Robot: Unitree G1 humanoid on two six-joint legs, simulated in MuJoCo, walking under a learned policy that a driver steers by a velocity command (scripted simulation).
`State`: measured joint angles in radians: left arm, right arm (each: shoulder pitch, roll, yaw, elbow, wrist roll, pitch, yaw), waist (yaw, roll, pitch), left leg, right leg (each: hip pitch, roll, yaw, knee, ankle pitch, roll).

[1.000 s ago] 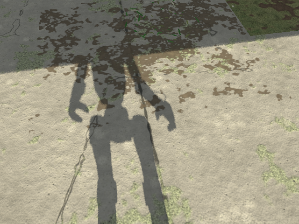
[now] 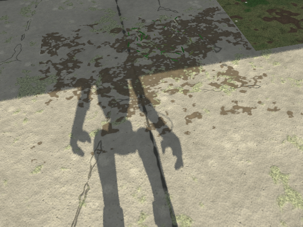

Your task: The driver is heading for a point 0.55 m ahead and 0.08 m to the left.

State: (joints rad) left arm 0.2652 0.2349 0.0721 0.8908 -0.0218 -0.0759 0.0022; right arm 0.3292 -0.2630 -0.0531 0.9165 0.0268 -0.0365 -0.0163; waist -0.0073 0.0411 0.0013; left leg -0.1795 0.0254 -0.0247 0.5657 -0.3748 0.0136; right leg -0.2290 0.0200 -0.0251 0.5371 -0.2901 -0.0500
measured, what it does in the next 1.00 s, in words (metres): walks ahead: left foot, then right foot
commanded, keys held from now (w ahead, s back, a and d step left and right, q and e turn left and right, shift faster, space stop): w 0.64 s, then no key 0.36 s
